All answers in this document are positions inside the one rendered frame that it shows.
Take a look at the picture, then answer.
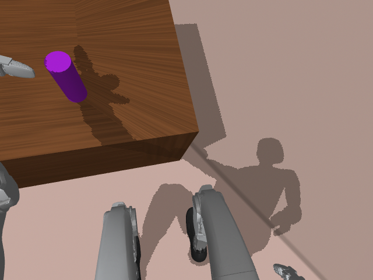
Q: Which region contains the right robot hand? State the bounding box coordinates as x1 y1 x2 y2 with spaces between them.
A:
273 264 305 280

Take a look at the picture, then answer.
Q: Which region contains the can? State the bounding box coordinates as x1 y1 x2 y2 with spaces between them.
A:
44 51 87 103

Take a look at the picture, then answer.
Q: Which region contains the right robot foot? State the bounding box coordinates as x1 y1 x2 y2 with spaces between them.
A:
186 207 207 263

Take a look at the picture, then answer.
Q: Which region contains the left robot arm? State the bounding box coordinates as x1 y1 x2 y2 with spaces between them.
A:
0 162 20 280

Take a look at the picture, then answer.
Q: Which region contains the left robot hand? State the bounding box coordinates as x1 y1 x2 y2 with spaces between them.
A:
0 55 35 78

